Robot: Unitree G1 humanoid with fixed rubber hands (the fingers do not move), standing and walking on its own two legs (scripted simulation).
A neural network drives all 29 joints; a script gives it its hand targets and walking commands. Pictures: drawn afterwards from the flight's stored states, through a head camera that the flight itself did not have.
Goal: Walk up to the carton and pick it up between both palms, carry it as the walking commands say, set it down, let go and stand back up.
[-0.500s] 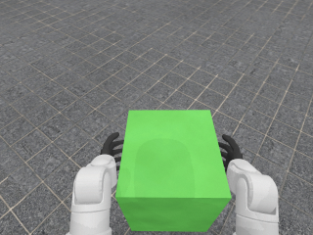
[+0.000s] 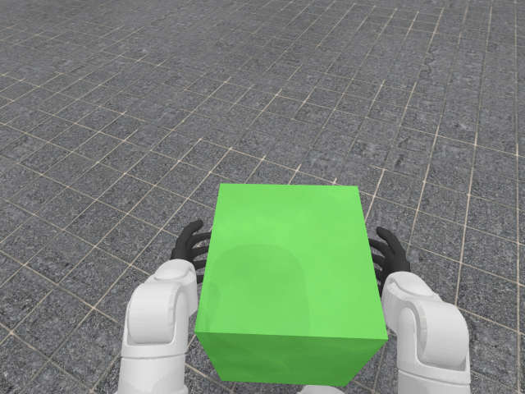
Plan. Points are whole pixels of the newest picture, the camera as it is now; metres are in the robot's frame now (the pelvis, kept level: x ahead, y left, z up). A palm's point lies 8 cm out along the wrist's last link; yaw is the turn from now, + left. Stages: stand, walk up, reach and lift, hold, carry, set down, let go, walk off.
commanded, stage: carry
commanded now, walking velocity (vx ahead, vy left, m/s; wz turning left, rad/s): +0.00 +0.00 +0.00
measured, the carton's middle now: (285, 289) +0.28 -0.05 +0.00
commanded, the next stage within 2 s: none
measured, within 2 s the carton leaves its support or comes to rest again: neither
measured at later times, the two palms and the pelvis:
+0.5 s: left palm (219, 87) +0.75 +0.03 +0.08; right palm (347, 99) +0.67 -0.25 +0.07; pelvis +0.43 -0.04 +0.03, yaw -8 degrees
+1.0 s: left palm (224, 28) +1.13 +0.00 +0.06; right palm (316, 25) +1.11 -0.28 +0.06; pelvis +0.84 -0.11 +0.01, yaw -7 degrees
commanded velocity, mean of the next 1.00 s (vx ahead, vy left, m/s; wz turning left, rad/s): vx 0.00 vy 0.00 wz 0.00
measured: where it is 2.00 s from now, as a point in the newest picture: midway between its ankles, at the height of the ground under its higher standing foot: (277, 119)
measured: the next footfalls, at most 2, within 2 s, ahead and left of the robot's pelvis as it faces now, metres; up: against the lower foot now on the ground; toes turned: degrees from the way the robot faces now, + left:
left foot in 0.22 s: +0.36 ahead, +0.07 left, +0.00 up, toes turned +1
right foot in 0.48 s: +0.49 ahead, -0.15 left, +0.00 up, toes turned -10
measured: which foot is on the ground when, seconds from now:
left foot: up 0.00-0.20, down 0.22-0.52, up 0.54-0.76, down 0.78-1.00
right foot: down 0.00-0.24, up 0.26-0.46, down 0.48-0.82, up 0.84-1.00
